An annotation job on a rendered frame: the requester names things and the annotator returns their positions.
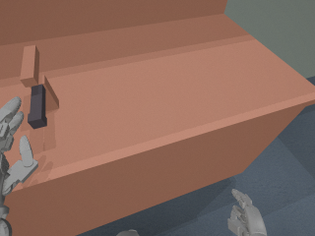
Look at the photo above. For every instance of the robot left hand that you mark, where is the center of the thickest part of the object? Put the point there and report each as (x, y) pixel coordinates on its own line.
(10, 121)

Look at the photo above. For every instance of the tap lever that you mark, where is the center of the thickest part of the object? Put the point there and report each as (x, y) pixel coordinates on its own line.
(37, 116)

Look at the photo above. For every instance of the counter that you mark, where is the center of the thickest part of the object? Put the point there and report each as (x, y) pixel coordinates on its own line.
(145, 100)

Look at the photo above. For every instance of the left robot forearm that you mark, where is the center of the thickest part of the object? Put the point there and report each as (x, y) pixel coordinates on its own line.
(5, 226)

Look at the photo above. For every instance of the robot right hand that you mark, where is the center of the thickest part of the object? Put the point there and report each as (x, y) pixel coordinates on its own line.
(251, 220)

